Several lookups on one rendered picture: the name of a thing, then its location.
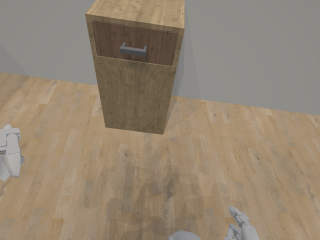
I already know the robot left hand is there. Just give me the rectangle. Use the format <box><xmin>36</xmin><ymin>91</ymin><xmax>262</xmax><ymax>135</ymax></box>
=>
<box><xmin>0</xmin><ymin>124</ymin><xmax>25</xmax><ymax>181</ymax></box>

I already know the handle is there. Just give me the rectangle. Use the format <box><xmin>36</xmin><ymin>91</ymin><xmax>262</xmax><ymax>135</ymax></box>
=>
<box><xmin>120</xmin><ymin>43</ymin><xmax>147</xmax><ymax>57</ymax></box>

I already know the robot right hand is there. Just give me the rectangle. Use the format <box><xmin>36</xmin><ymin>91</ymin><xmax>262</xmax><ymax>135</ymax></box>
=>
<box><xmin>224</xmin><ymin>206</ymin><xmax>260</xmax><ymax>240</ymax></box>

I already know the drawer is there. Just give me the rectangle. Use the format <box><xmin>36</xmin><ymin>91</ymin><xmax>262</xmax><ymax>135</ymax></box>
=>
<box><xmin>91</xmin><ymin>20</ymin><xmax>179</xmax><ymax>66</ymax></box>

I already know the cabinet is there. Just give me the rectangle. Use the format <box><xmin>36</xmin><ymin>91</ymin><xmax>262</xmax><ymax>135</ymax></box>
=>
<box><xmin>85</xmin><ymin>0</ymin><xmax>185</xmax><ymax>135</ymax></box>

